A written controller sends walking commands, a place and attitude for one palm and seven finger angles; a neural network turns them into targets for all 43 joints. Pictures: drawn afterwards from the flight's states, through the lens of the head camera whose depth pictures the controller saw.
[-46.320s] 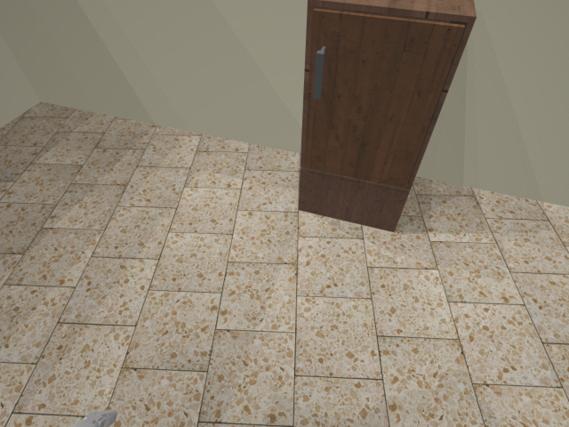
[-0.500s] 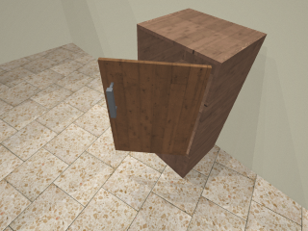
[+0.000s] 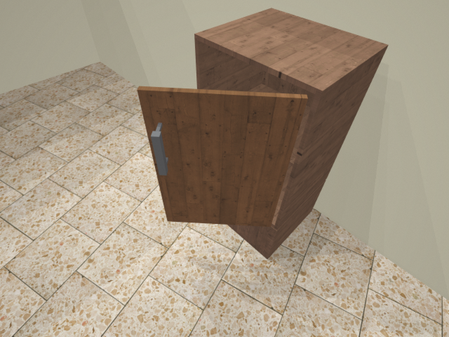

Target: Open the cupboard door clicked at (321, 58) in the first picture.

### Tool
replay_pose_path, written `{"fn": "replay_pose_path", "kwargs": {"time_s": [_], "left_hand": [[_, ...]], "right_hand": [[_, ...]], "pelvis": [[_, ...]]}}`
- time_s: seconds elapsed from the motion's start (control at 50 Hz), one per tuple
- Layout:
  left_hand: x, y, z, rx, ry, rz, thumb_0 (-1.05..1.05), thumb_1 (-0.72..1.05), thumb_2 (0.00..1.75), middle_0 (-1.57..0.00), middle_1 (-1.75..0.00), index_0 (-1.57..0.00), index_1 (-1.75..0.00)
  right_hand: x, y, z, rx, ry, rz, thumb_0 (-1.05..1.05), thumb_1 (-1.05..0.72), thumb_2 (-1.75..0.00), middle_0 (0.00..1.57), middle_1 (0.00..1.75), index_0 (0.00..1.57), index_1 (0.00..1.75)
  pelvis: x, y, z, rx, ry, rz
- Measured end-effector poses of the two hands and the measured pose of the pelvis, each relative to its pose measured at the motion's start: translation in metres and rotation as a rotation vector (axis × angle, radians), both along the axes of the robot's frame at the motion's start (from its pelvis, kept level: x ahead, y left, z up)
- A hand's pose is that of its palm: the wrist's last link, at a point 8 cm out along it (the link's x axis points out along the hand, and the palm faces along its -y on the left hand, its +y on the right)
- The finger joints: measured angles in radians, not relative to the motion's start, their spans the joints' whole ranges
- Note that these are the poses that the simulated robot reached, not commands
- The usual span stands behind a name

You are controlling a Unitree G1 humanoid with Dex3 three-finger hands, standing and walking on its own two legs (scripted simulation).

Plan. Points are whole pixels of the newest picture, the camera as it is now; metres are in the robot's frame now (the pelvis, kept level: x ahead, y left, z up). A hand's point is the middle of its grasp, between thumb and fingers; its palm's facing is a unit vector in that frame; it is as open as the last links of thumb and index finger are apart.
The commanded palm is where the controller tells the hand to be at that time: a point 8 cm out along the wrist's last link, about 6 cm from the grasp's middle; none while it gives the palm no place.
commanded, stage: look again from close up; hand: left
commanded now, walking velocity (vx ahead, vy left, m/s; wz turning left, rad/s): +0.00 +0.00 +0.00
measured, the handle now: (161, 149) +0.59 +0.21 -0.05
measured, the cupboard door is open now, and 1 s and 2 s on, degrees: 42 42 42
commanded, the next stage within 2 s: shuffle to correct the standing spot in 0.02 s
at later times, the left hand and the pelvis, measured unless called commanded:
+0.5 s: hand out of the picture -0.01 +0.14 -0.18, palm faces +0.06 -0.99 -0.14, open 7.4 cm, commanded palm none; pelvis +0.05 +0.00 -0.01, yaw -1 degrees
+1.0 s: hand out of the picture +0.05 +0.18 -0.17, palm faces +0.01 -0.97 -0.25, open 7.4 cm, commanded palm none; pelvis +0.02 -0.01 -0.01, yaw +0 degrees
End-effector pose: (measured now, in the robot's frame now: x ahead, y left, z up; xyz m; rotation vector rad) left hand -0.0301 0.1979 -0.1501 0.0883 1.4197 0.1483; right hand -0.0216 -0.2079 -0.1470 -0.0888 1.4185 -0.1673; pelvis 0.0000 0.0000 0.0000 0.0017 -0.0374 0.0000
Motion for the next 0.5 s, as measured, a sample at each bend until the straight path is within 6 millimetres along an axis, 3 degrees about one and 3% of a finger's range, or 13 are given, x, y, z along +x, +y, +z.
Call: {"fn": "replay_pose_path", "kwargs": {"time_s": [0.22, 0.36, 0.5], "left_hand": [[0.011, -0.004, -0.001, -0.009, -0.004, -0.009, 0.00, 0.91, 0.90, -0.20, -0.30, -0.20, -0.29], [0.013, -0.005, -0.003, -0.011, 0.018, 0.019, 0.00, 0.91, 0.90, -0.20, -0.30, -0.20, -0.29], [0.019, -0.011, -0.004, -0.016, 0.076, 0.025, 0.00, 0.91, 0.90, -0.20, -0.30, -0.20, -0.29]], "right_hand": [[0.003, 0.003, -0.001, 0.009, 0.007, -0.010, 0.01, -0.91, -0.90, 0.20, 0.30, 0.20, 0.30], [0.003, -0.004, -0.006, 0.007, 0.051, -0.020, 0.01, -0.91, -0.90, 0.20, 0.30, 0.20, 0.30], [0.023, -0.007, -0.005, -0.019, 0.061, -0.030, 0.01, -0.91, -0.90, 0.20, 0.30, 0.20, 0.30]], "pelvis": [[0.008, -0.001, -0.001, 0.000, -0.003, -0.007], [0.028, -0.003, -0.006, 0.001, 0.003, -0.010], [0.048, -0.005, -0.007, -0.009, 0.012, -0.018]]}}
